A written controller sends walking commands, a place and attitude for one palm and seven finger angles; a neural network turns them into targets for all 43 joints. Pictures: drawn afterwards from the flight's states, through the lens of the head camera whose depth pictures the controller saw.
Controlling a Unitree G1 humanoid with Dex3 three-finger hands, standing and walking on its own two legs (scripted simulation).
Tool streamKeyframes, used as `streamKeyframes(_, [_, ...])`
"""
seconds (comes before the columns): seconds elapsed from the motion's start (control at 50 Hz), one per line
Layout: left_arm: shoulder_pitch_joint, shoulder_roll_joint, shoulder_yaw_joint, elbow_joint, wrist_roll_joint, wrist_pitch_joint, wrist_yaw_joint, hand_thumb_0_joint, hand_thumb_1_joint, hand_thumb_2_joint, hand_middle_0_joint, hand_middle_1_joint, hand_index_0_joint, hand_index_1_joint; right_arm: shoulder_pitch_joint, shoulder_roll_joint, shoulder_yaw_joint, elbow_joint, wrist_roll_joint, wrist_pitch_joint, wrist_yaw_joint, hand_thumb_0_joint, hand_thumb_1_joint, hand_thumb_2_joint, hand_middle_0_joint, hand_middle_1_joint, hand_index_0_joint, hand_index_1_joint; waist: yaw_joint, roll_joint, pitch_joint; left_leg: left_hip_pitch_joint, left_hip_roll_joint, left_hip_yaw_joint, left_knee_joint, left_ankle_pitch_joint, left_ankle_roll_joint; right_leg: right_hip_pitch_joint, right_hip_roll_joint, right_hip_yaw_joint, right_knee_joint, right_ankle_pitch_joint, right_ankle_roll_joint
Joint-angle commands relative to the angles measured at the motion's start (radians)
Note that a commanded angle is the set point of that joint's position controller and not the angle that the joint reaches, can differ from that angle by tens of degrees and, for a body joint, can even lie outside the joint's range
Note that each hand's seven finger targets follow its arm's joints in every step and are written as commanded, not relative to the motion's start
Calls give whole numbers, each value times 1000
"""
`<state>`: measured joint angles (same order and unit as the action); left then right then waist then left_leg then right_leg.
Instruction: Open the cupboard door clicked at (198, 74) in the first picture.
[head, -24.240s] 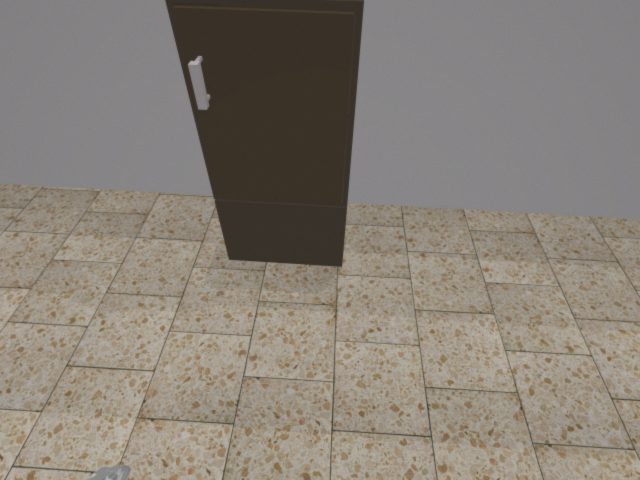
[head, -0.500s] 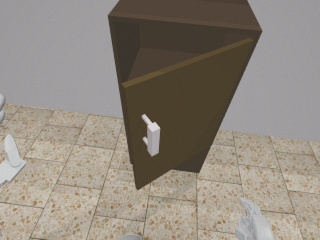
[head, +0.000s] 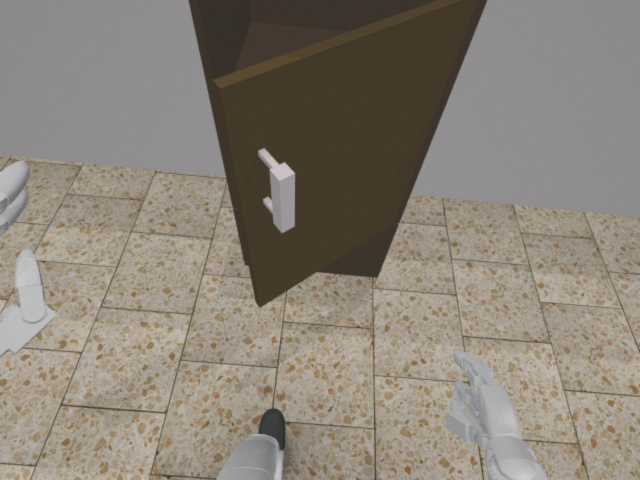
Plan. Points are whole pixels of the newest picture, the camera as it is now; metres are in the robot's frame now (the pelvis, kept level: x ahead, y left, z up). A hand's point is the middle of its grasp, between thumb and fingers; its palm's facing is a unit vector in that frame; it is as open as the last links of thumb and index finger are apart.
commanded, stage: stop stepping back and stand still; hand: left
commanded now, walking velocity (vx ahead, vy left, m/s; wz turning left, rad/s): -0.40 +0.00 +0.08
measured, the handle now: (275, 190) +0.48 +0.11 +0.03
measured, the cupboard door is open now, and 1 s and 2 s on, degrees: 41 41 41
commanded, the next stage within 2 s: let the arm hang, fingers relaxed in 1.48 s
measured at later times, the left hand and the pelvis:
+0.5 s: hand out of the picture +0.18 +0.30 +0.19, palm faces +0.42 -0.82 -0.38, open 7.5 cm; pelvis -0.04 +0.04 +0.00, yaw +1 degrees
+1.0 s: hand out of the picture +0.15 +0.31 +0.19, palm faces +0.32 -0.78 -0.54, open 7.5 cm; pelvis -0.05 +0.07 +0.01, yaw +0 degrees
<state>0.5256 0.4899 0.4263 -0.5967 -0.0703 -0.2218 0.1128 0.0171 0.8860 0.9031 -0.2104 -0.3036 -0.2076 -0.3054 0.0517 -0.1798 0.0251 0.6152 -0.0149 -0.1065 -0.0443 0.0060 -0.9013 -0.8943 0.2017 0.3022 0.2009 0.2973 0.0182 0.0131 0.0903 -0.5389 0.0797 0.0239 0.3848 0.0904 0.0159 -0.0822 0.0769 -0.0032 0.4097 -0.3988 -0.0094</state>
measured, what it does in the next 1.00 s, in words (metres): steps on the spot: right foot, then left foot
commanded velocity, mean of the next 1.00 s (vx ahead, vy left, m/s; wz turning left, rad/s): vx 0.12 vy -0.07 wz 0.00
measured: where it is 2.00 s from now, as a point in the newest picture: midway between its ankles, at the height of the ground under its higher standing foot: outside the picture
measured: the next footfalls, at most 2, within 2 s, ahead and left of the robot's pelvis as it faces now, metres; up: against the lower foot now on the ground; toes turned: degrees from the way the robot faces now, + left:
right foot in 0.56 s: -0.05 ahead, -0.02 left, +0.00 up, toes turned -4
left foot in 0.76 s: +0.02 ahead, +0.22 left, +0.00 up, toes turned +5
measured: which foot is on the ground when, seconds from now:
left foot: down 0.00-0.54, up 0.56-0.74, down 0.76-1.00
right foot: down 0.00-0.36, up 0.38-0.54, down 0.56-0.76, up 0.78-1.00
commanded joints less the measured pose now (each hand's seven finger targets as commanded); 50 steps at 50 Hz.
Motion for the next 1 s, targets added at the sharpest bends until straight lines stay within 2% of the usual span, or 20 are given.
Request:
streamKeyframes(0.0, [83, 231, 254, -200, -31, -84, 20, 0, 900, 900, -200, -300, -200, -300, -21, -134, -59, -175, 43, -40, -36, 0, -900, -900, 200, 300, 200, 300, 2, -154, -368, 484, -61, 16, 242, -125, 1, -194, -206, 25, -31, 816, 52])
streamKeyframes(0.1, [113, 154, 192, -59, -26, -19, 29, 0, 900, 900, -200, -300, -200, -300, 15, -137, -46, -150, 16, -17, -53, 0, -900, -900, 200, 300, 200, 300, -42, 3, -118, 461, -50, -36, 235, -222, -15, -431, -195, 48, -107, 154, -36])
streamKeyframes(0.22, [-280, 104, 17, 67, 40, -16, 47, 0, 900, 900, -200, -300, -200, -300, 36, -178, -70, -93, 10, -37, -87, 0, -900, -900, 200, 300, 200, 300, -63, -151, 171, 423, -47, -76, 469, -375, -28, -693, -277, 128, -259, -306, -107])
streamKeyframes(0.28, [-415, 99, -18, -5, 56, -24, 42, 0, 900, 900, -200, -300, -200, -300, 36, -176, -54, -92, 10, -63, -91, 0, -900, -900, 200, 300, 200, 300, -71, 18, 173, 413, -37, -97, 266, -371, -19, -584, -185, 15, -71, -176, -72])
streamKeyframes(0.32, [-406, 123, 29, -130, 47, -45, 43, 0, 900, 900, -200, -300, -200, -300, 34, -193, -57, -116, -1, -97, -83, 0, -900, -900, 200, 300, 200, 300, -45, 350, 76, 274, 54, -382, -175, -734, -15, -346, -17, -43, 238, -188, -17])
streamKeyframes(0.36, [-371, 187, 119, -251, 50, -74, 55, 0, 900, 900, -200, -300, -200, -300, 39, -173, -49, -126, -10, -122, -68, 0, -900, -900, 200, 300, 200, 300, -13, 420, -37, 85, 130, -513, -435, -1041, -111, -76, 81, -29, 528, -226, -25])
streamKeyframes(0.44, [90, 207, 232, -296, 9, -61, 47, 0, 900, 900, -200, -300, -200, -300, 89, -120, -70, -160, -18, -134, -11, 0, -900, -900, 200, 300, 200, 300, 45, 271, -388, 256, 72, -187, -301, -642, -124, 103, 81, -103, 378, -183, -48])
streamKeyframes(0.48, [201, 151, 205, -292, -3, -41, 36, 0, 900, 900, -200, -300, -200, -300, 84, -107, -64, -177, -9, -107, 8, 0, -900, -900, 200, 300, 200, 300, 25, 226, -379, 261, -6, -31, -82, -495, -101, 88, 24, -90, 80, -156, -75])
streamKeyframes(0.52, [151, 140, 191, -241, -18, 4, 31, 0, 900, 900, -200, -300, -200, -300, 76, -109, -66, -147, 7, -43, -2, 0, -900, -900, 200, 300, 200, 300, -19, -217, -196, 226, -109, 0, 564, -438, -85, -348, -351, 362, -270, -251, -190])
streamKeyframes(0.54, [66, 116, 183, -187, -26, 14, 40, 0, 900, 900, -200, -300, -200, -300, 77, -121, -64, -119, 2, -20, -13, 0, -900, -900, 200, 300, 200, 300, -27, -199, -112, 70, -105, -58, 739, -437, -77, -403, -426, 411, -320, -223, -241])
streamKeyframes(0.56, [-29, 170, 207, -156, -22, 11, 35, 0, 900, 900, -200, -300, -200, -300, 101, -131, -61, -84, -15, -13, -13, 0, -900, -900, 200, 300, 200, 300, -53, -133, -115, 15, -65, -64, 830, -390, -80, -399, -435, 271, -259, -161, -249])
streamKeyframes(0.64, [-142, 100, 100, 184, 12, 59, 40, 0, 900, 900, -200, -300, -200, -300, 51, -130, -40, -94, 21, -36, -50, 0, -900, -900, 200, 300, 200, 300, -44, -166, 39, 169, 7, -29, 399, -470, -10, -426, -293, 128, -174, -258, -131])
streamKeyframes(0.68, [-177, 54, 37, 189, 34, 56, 41, 0, 900, 900, -200, -300, -200, -300, 79, -134, -30, -72, 9, -52, -69, 0, -900, -900, 200, 300, 200, 300, -45, -47, 35, 277, -31, 47, 143, -464, 8, -363, -238, 54, -51, -141, -108])
streamKeyframes(0.7, [-206, 42, 12, 123, 32, 45, 38, 0, 900, 900, -200, -300, -200, -300, 101, -147, -31, -84, 8, -64, -72, 0, -900, -900, 200, 300, 200, 300, -49, 50, 4, 324, -6, -5, 38, -440, 17, -322, -187, 7, 90, -29, -79])
streamKeyframes(0.74, [-278, 67, -11, -76, 32, 8, 40, 0, 900, 900, -200, -300, -200, -300, 94, -170, -43, -135, 13, -80, -62, 0, -900, -900, 200, 300, 200, 300, -49, 291, -67, 509, 263, -475, -79, -234, 122, -493, -75, -58, 392, -72, 10])
streamKeyframes(0.76, [-289, 82, 4, -171, 34, -16, 38, 0, 900, 900, -200, -300, -200, -300, 85, -158, -45, -148, 3, -90, -50, 0, -900, -900, 200, 300, 200, 300, -31, 212, -91, 520, 298, -490, -97, -121, 168, -494, -67, -18, 444, -117, 15])
streamKeyframes(0.84, [-116, 205, 128, -425, 38, -27, 43, 0, 900, 900, -200, -300, -200, -300, 105, -148, -58, -126, 2, -144, -11, 0, -900, -900, 200, 300, 200, 300, -10, 219, -226, 468, 203, -260, -41, 92, 124, -312, -89, -10, 416, 38, 20])
streamKeyframes(0.92, [144, 164, 194, -283, 28, -18, 61, 0, 900, 900, -200, -300, -200, -300, 100, -138, -62, -154, 10, -118, -3, 0, -900, -900, 200, 300, 200, 300, -2, 329, -191, 231, 156, -96, -58, -219, 72, -94, -66, -85, 258, 55, 22])
streamKeyframes(0.96, [137, 148, 210, -140, 23, -12, 68, 0, 900, 900, -200, -300, -200, -300, 99, -127, -63, -151, 9, -84, -13, 0, -900, -900, 200, 300, 200, 300, -10, 200, -154, 98, 118, -39, 23, -471, 35, 29, -70, -90, 93, 38, 2])
streamKeyframes(0.98, [111, 143, 208, -73, 26, -9, 70, 0, 900, 900, -200, -300, -200, -300, 105, -124, -69, -146, 12, -69, -16, 0, -900, -900, 200, 300, 200, 300, -16, 43, -119, 46, 42, 9, 169, -581, 6, 12, -124, 44, -22, 11, -40])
